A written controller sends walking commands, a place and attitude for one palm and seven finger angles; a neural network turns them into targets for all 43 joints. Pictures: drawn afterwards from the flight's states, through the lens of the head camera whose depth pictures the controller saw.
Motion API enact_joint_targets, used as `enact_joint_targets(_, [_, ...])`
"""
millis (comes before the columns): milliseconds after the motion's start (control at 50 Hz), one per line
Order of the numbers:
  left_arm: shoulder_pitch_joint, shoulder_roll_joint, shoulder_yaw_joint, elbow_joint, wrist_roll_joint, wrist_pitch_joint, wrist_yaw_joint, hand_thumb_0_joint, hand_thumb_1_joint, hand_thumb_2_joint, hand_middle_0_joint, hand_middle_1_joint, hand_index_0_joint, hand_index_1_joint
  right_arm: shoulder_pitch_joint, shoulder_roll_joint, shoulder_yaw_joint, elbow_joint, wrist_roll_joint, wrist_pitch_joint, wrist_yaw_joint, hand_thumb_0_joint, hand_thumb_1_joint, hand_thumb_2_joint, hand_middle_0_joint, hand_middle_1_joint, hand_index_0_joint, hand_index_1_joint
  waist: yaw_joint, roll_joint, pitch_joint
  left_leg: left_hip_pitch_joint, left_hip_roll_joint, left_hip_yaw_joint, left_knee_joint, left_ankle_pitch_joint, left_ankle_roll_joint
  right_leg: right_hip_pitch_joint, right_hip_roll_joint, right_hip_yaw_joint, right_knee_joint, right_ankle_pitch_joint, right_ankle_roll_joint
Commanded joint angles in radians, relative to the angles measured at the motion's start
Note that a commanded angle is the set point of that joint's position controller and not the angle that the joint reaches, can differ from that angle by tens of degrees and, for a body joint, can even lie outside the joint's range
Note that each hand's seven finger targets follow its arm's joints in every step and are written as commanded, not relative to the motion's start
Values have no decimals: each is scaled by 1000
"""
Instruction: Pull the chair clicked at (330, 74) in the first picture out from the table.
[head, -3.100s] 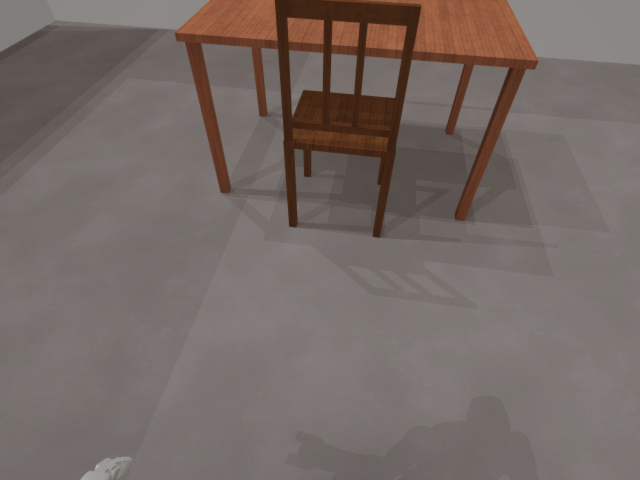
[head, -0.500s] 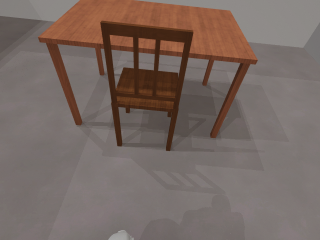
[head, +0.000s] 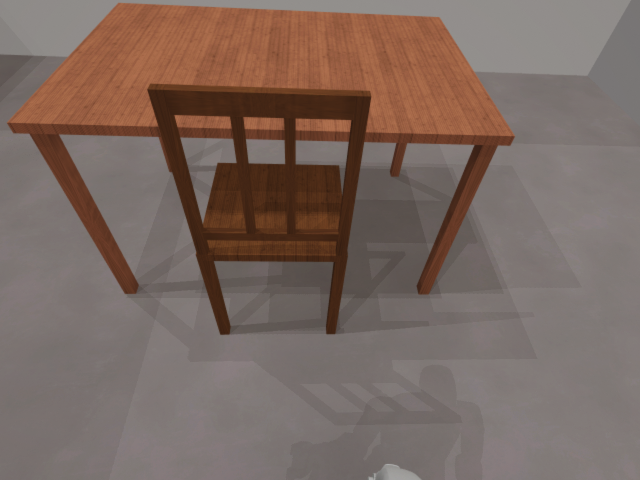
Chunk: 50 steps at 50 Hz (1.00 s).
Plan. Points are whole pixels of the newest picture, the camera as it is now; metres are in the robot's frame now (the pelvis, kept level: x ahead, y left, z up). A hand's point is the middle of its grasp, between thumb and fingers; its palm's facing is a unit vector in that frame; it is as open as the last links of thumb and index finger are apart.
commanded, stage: take the last steps up to it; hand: left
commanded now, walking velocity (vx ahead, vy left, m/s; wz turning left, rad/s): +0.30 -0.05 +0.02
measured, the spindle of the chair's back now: (244, 180) +0.72 +0.17 -0.09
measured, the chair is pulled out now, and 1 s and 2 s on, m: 0.00 0.00 0.00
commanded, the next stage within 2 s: come to a stop and stand still in 0.56 s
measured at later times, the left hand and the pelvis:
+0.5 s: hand out of the picture +0.14 +0.11 -0.18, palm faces +0.11 -0.98 -0.17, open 7.3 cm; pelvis +0.16 -0.06 +0.00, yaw +3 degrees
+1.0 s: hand (219, 418) +0.25 +0.16 -0.19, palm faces +0.10 -0.98 -0.18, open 7.4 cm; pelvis +0.23 -0.02 +0.00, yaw +2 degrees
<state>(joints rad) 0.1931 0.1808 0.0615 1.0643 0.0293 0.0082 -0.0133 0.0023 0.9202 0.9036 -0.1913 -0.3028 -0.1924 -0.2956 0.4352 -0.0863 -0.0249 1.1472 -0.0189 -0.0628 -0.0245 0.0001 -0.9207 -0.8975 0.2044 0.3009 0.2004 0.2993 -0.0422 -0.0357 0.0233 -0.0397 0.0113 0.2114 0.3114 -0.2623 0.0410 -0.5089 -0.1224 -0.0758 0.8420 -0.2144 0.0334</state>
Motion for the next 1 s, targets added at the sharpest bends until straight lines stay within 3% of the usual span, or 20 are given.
enact_joint_targets(0, [-113,4,-7,-98,-5,-30,-4,0,900,900,-200,-300,-200,-300,109,-159,-34,-2,-14,-8,-7,0,-900,-900,200,300,200,300,-25,149,121,17,301,-205,-97,304,129,-64,11,-35,-154,-57,-25])
enact_joint_targets(60, [-60,12,-2,-84,-5,-42,-3,0,900,900,-200,-300,-200,-300,85,-169,-38,-1,-14,-3,-6,0,-900,-900,200,300,200,300,7,133,78,-17,283,-178,-8,314,102,106,54,-68,-276,-35,-48])
enact_joint_targets(80, [27,33,6,-57,-4,-48,-1,0,900,900,-200,-300,-200,-300,70,-162,-36,-1,-8,-2,-5,0,-900,-900,200,300,200,300,50,69,32,-79,255,-157,87,325,85,264,82,-80,-342,15,-62])
enact_joint_targets(100, [152,68,18,-16,0,-56,4,0,900,900,-200,-300,-200,-300,51,-153,-34,-7,0,-5,0,0,-900,-900,200,300,200,300,109,18,-30,-178,203,-101,243,295,51,463,53,-35,-366,40,-86])
enact_joint_targets(120, [290,159,41,17,6,-68,15,0,900,900,-200,-300,-200,-300,54,-110,-26,-29,11,-9,10,0,-900,-900,200,300,200,300,158,-176,-133,-388,107,-17,512,45,6,688,-166,229,-432,-23,-160])
enact_joint_targets(140, [370,237,51,30,-12,-68,19,0,900,900,-200,-300,-200,-300,30,-103,-16,-64,11,-3,13,0,-900,-900,200,300,200,300,159,-268,-165,-542,15,-68,788,-338,-11,732,-322,499,-578,-18,-239])
enact_joint_targets(160, [321,221,50,20,-18,-65,25,0,900,900,-200,-300,-200,-300,-1,-126,-27,-66,7,3,14,0,-900,-900,200,300,200,300,149,-165,-125,-578,54,-166,915,-299,4,656,-318,476,-611,-109,-262])
enact_joint_targets(200, [165,128,28,-21,-19,-65,30,0,900,900,-200,-300,-200,-300,-57,-96,-35,-69,3,13,18,0,-900,-900,200,300,200,300,91,-87,14,-581,118,-194,953,-138,7,419,-266,360,-666,-206,-215])
enact_joint_targets(240, [113,46,-1,-31,-16,-76,32,0,900,900,-200,-300,-200,-300,-34,-69,-33,-53,-5,31,20,0,-900,-900,200,300,200,300,34,-27,78,-511,135,-195,896,-30,-14,278,-190,169,-683,-14,-174])
enact_joint_targets(280, [144,16,-2,-27,-8,-90,34,0,900,900,-200,-300,-200,-300,6,-52,-35,-44,-9,41,20,0,-900,-900,200,300,200,300,10,-24,58,-493,125,-179,846,5,-26,279,-155,85,-673,150,-176])
enact_joint_targets(440, [211,65,-12,2,-8,-97,32,0,900,900,-200,-300,-200,-300,-200,-91,-27,-131,-5,42,39,0,-900,-900,200,300,200,300,40,-54,54,-525,108,-140,536,41,-40,398,-145,40,-647,360,-210])
enact_joint_targets(540, [258,94,-9,36,-5,-82,35,0,900,900,-200,-300,-200,-300,-279,-99,-16,-158,-2,29,38,0,-900,-900,200,300,200,300,70,-33,47,-393,61,-114,360,-6,-13,428,-161,55,-577,433,-204])
enact_joint_targets(600, [239,82,-13,45,-12,-73,35,0,900,900,-200,-300,-200,-300,-133,-131,-17,-109,-7,14,24,0,-900,-900,200,300,200,300,1,-16,-12,-126,21,-104,168,135,8,375,-84,-11,-347,473,-144])
enact_joint_targets(620, [247,54,-18,38,-18,-72,33,0,900,900,-200,-300,-200,-300,-35,-202,-30,-91,-15,4,13,0,-900,-900,200,300,200,300,-32,105,-92,58,146,-241,137,345,58,257,-9,-54,-150,290,-97])
enact_joint_targets(640, [266,3,-30,22,-29,-73,30,0,900,900,-200,-300,-200,-300,23,-278,-44,-82,-13,4,3,0,-900,-900,200,300,200,300,-28,304,-143,200,362,-503,81,650,173,46,104,-103,90,-281,-53])
enact_joint_targets(660, [257,21,-30,22,-18,-67,41,0,900,900,-200,-300,-200,-300,-2,-269,-34,-83,2,19,-8,0,-900,-900,200,300,200,300,-11,230,-140,136,403,-497,53,734,223,38,96,-8,218,-429,-61])
enact_joint_targets(700, [245,-1,-34,54,-21,-39,53,0,900,900,-200,-300,-200,-300,-181,-181,-3,-114,7,16,-25,0,-900,-900,200,300,200,300,50,160,-46,-92,345,-378,7,754,177,127,33,77,172,-342,-36])
enact_joint_targets(740, [249,-20,-43,72,-20,-19,55,0,900,900,-200,-300,-200,-300,-227,-157,12,-116,8,20,-29,0,-900,-900,200,300,200,300,70,100,3,-153,291,-293,-7,810,138,183,27,81,80,-249,-11])
enact_joint_targets(860, [217,28,-12,25,-7,43,60,0,900,900,-200,-300,-200,-300,-197,-208,-28,-115,13,55,-44,0,-900,-900,200,300,200,300,51,104,-68,-78,323,-275,14,821,140,131,62,86,134,-210,11])
enact_joint_targets(980, [128,43,2,-42,-7,60,53,0,900,900,-200,-300,-200,-300,-231,-213,-41,-143,-1,75,-33,0,-900,-900,200,300,200,300,45,182,-23,-164,293,-263,-5,492,135,125,75,90,116,-222,8])
